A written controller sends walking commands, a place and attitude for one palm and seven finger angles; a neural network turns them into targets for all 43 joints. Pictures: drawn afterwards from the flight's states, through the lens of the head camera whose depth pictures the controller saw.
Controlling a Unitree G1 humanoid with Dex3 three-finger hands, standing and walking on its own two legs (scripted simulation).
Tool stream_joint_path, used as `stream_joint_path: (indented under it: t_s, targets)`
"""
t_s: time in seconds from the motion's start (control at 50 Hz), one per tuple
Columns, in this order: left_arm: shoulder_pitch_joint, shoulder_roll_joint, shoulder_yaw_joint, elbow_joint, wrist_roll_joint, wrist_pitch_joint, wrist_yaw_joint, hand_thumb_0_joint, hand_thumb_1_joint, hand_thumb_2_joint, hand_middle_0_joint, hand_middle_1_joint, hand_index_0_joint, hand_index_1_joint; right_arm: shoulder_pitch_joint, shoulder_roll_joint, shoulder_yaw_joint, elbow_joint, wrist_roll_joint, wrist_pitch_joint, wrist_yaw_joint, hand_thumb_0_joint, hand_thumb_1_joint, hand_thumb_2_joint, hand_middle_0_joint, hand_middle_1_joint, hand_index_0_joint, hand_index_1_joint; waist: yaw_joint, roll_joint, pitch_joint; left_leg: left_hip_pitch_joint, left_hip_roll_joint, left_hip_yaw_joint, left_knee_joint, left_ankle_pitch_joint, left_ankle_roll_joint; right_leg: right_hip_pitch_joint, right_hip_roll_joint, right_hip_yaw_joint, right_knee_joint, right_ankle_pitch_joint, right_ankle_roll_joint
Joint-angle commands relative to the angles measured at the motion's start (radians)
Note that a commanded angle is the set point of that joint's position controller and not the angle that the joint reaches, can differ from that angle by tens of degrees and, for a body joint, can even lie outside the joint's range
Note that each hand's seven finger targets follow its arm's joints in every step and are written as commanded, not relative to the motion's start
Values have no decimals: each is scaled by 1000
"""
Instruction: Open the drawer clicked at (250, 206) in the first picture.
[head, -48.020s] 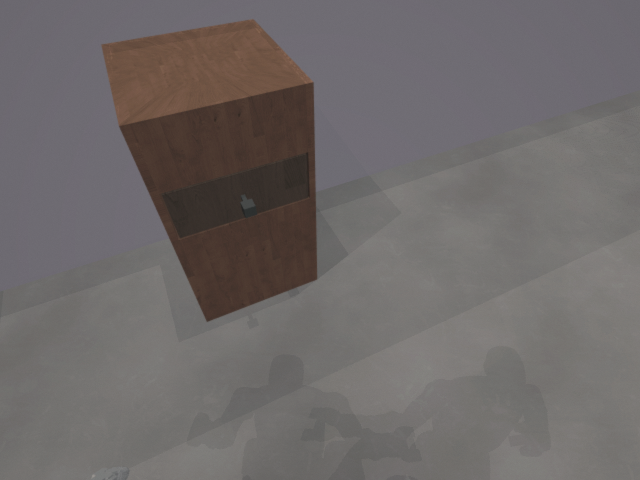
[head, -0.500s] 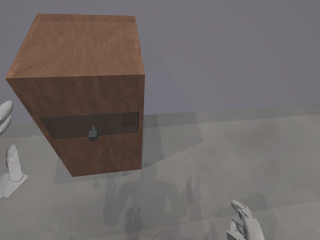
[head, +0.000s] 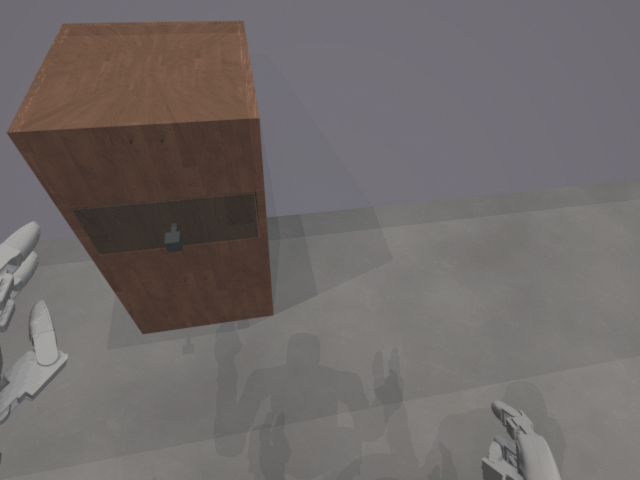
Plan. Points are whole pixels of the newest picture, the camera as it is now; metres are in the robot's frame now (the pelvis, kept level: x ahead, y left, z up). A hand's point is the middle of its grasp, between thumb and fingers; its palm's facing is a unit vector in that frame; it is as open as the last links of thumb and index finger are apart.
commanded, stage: stop stepping back and stand still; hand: left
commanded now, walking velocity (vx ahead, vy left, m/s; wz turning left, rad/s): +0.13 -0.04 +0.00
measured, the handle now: (174, 236) +0.65 +0.34 -0.25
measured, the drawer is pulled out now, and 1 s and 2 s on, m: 0.00 0.00 0.00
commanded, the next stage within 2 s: let the arm hang, fingers relaxed in 0.86 s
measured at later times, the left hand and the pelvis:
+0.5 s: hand out of the picture +0.16 +0.26 +0.16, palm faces +0.38 -0.80 -0.46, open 7.4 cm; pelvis -0.02 +0.02 +0.00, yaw +1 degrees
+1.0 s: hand out of the picture +0.16 +0.28 +0.12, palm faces +0.28 -0.82 -0.50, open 7.4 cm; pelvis -0.03 +0.04 +0.00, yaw +2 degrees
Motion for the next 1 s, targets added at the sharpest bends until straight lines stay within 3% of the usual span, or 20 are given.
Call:
stream_joint_path:
  t_s: [0.0, 0.04, 0.08, 0.1, 0.14, 0.16, 0.2, 0.24, 0.28, 0.32, 0.34, 0.36, 0.38, 0.52, 0.66, 0.78, 0.92, 0.94, 0.96, 0.98]
  targets:
    - [99, 166, 153, -295, 5, -90, 6, 0, 900, 900, -200, -300, -200, -300, -72, -75, -27, -155, -15, -96, 23, 0, -900, -900, 200, 300, 200, 300, 31, 265, -97, 8, 246, -232, -99, 455, 62, 18, -39, 15, 43, -109, 14]
    - [108, 150, 169, -230, 2, -90, 8, 0, 900, 900, -200, -300, -200, -300, -75, -85, -24, -136, -13, -103, 13, 0, -900, -900, 200, 300, 200, 300, 27, 206, -28, -167, 230, -206, -117, 179, 49, 123, -51, 10, -60, 3, 17]
    - [60, 145, 170, -189, 3, -95, 9, 0, 900, 900, -200, -300, -200, -300, -84, -91, -30, -140, -16, -102, -3, 0, -900, -900, 200, 300, 200, 300, 17, 91, 3, -274, 176, -184, -101, -86, 15, 179, -81, 72, -147, 48, -2]
    - [59, 132, 162, -137, 1, -94, 9, 0, 900, 900, -200, -300, -200, -300, -74, -90, -36, -131, -16, -100, -3, 0, -900, -900, 200, 300, 200, 300, 13, 34, 2, -261, 127, -147, -30, -207, 1, 107, -126, 180, -228, -113, -33]
    - [17, 106, 117, -120, 2, -97, 6, 0, 900, 900, -200, -300, -200, -300, -64, -89, -53, -122, -19, -81, -2, 0, -900, -900, 200, 300, 200, 300, 7, -100, 22, -231, 44, -66, 300, -180, -31, -49, -314, 492, -433, -473, -144]
    - [-36, 102, 103, -132, 6, -101, 8, 0, 900, 900, -200, -300, -200, -300, -73, -99, -55, -115, -23, -77, 2, 0, -900, -900, 200, 300, 200, 300, 7, -81, 29, -255, 45, -60, 417, -174, -31, -51, -361, 549, -451, -439, -177]
    - [-85, 106, 89, -125, 19, -106, 10, 0, 900, 900, -200, -300, -200, -300, -61, -76, -39, -104, -31, -83, 1, 0, -900, -900, 200, 300, 200, 300, 5, -47, 34, -255, 91, -79, 361, -165, -23, -11, -346, 392, -389, -233, -190]
    - [-95, 111, 78, -146, 28, -102, 16, 0, 900, 900, -200, -300, -200, -300, -72, -61, -24, -102, -34, -91, -8, 0, -900, -900, 200, 300, 200, 300, 11, -47, 4, -120, 83, -22, 185, -94, -15, -35, -291, 267, -349, -167, -155]
    - [-105, 121, 74, -192, 27, -98, 22, 0, 900, 900, -200, -300, -200, -300, -75, -62, -20, -96, -38, -104, -19, 0, -900, -900, 200, 300, 200, 300, 12, 36, 11, 23, 68, -4, 2, -33, -10, -86, -223, 177, -291, -177, -102]
    - [-73, 128, 97, -224, 20, -103, 23, 0, 900, 900, -200, -300, -200, -300, -75, -84, -26, -106, -43, -113, -21, 0, -900, -900, 200, 300, 200, 300, 25, 179, 22, 36, 178, -185, -114, -17, 35, -87, -99, 89, -135, -66, -26]
    - [-69, 136, 112, -249, 20, -108, 24, 0, 900, 900, -200, -300, -200, -300, -81, -88, -27, -115, -38, -119, -19, 0, -900, -900, 200, 300, 200, 300, 34, 186, -14, 22, 223, -235, -100, 86, 51, -45, -63, 51, -78, 40, 3]
    - [-34, 177, 157, -232, 18, -105, 24, 0, 900, 900, -200, -300, -200, -300, -76, -65, -19, -97, -34, -122, -19, 0, -900, -900, 200, 300, 200, 300, 33, 179, -41, -10, 237, -240, -145, 10, 42, -19, -52, 32, -60, -7, 11]
    - [-27, 137, 138, -233, 20, -100, 22, 0, 900, 900, -200, -300, -200, -300, -83, -60, -12, -105, -30, -123, -18, 0, -900, -900, 200, 300, 200, 300, 32, 204, -18, -85, 233, -241, -159, 0, 40, 40, -43, 11, -52, 18, 12]
    - [25, 92, 104, -162, 6, -94, 10, 0, 900, 900, -200, -300, -200, -300, -74, -66, -25, -88, -25, -128, 7, 0, -900, -900, 200, 300, 200, 300, 21, 58, -74, -10, 120, -63, 17, 251, -33, 99, -110, 100, -179, 351, -19]
    - [18, 140, 139, -229, 3, -85, 10, 0, 900, 900, -200, -300, -200, -300, -103, -64, -24, -112, -26, -109, -1, 0, -900, -900, 200, 300, 200, 300, 32, 140, -105, 45, 126, -70, -45, 345, -38, 116, -71, 46, -164, 359, 3]
    - [42, 121, 125, -235, -1, -81, 8, 0, 900, 900, -200, -300, -200, -300, -100, -64, -25, -123, -22, -106, 0, 0, -900, -900, 200, 300, 200, 300, 32, 134, -113, 60, 127, -67, -51, 391, -46, 132, -59, 23, -164, 385, 10]
    - [52, 112, 124, -189, -3, -72, 9, 0, 900, 900, -200, -300, -200, -300, -105, -66, -27, -121, -22, -97, -1, 0, -900, -900, 200, 300, 200, 300, 33, 101, -89, 33, 116, -66, -67, 291, -46, 124, -65, 33, -213, 340, 10]
    - [-141, -5, -275, 656, 97, 66, -124, 0, 900, 900, -200, -300, -200, -300, -159, -245, -84, 129, -16, -144, 86, 0, -900, -900, 200, 300, 200, 300, -1, 108, 5, -40, 142, -82, 80, 330, -42, -35, -151, 2, -58, 324, -24]
    - [-134, -37, -247, 707, 99, 124, -143, 0, 900, 900, -200, -300, -200, -300, -62, -183, -88, 162, -32, -105, 82, 0, -900, -900, 200, 300, 200, 300, 16, 109, -93, 50, 158, -77, 68, 392, -47, -65, -141, 78, -88, 277, -27]
    - [-167, -45, -254, 736, 93, 137, -145, 0, 900, 900, -200, -300, -200, -300, -28, -162, -68, 144, -36, -76, 79, 0, -900, -900, 200, 300, 200, 300, 18, 70, -110, 26, 167, -107, 65, 369, -23, -46, -128, 42, -75, 214, -25]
